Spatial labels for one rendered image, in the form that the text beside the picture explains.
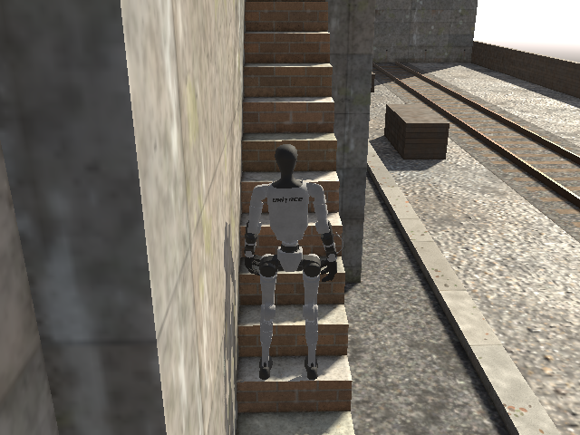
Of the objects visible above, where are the stairs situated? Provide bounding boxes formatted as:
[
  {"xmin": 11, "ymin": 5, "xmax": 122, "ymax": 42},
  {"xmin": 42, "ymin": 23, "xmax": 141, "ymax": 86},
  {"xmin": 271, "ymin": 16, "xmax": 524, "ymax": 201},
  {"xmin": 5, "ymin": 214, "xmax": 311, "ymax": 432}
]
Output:
[{"xmin": 236, "ymin": 0, "xmax": 355, "ymax": 435}]

